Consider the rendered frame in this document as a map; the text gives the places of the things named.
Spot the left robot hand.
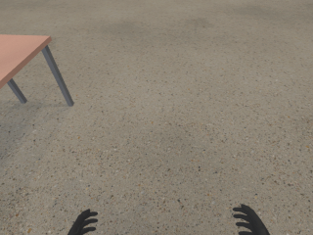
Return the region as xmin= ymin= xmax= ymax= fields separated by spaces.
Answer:
xmin=67 ymin=209 xmax=98 ymax=235

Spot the table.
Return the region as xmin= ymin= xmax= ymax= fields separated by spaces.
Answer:
xmin=0 ymin=34 xmax=74 ymax=107

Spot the right robot hand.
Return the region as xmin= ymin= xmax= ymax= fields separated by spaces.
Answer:
xmin=233 ymin=204 xmax=270 ymax=235

